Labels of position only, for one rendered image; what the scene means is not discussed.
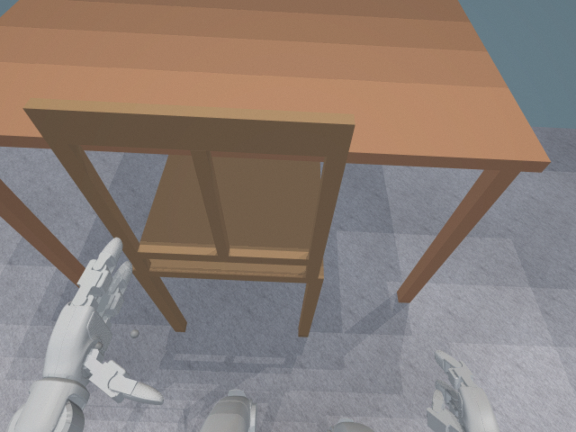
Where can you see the robot left thigh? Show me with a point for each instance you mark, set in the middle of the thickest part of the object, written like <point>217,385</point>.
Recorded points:
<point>232,414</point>

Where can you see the robot left shin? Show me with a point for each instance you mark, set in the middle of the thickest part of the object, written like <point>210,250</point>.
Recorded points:
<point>236,393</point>

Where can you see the right robot hand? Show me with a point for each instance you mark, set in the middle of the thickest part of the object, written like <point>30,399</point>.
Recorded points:
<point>469,409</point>

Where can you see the left robot forearm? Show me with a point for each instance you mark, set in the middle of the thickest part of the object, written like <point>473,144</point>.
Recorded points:
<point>54,405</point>

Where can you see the table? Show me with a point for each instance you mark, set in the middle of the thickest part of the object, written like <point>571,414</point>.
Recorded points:
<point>415,74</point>

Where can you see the left robot hand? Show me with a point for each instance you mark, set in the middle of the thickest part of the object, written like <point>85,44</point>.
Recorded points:
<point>85,321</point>

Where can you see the chair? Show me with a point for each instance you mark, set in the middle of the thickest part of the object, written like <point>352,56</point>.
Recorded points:
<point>224,218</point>

